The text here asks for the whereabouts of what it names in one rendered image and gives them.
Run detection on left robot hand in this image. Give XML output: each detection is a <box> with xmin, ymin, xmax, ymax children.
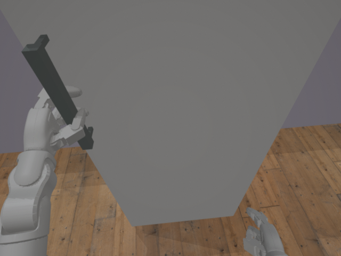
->
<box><xmin>23</xmin><ymin>85</ymin><xmax>89</xmax><ymax>157</ymax></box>

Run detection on right robot hand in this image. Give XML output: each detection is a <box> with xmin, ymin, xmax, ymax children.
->
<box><xmin>243</xmin><ymin>207</ymin><xmax>285</xmax><ymax>256</ymax></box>

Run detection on fridge door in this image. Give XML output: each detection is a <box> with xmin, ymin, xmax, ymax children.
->
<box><xmin>0</xmin><ymin>0</ymin><xmax>341</xmax><ymax>227</ymax></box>

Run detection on handle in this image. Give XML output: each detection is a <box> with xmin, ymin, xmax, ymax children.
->
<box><xmin>21</xmin><ymin>34</ymin><xmax>94</xmax><ymax>150</ymax></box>

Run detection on left robot forearm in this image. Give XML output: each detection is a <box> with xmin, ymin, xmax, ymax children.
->
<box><xmin>0</xmin><ymin>150</ymin><xmax>57</xmax><ymax>256</ymax></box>

